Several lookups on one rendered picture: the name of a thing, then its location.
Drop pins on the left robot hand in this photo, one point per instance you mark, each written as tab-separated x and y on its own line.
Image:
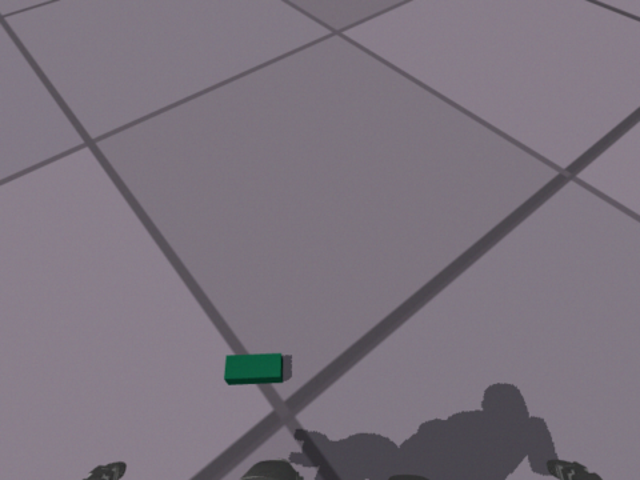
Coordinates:
112	471

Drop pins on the right robot hand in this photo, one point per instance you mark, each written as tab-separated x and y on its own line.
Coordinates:
564	470

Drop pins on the carton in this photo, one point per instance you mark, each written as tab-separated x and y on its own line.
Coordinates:
254	369

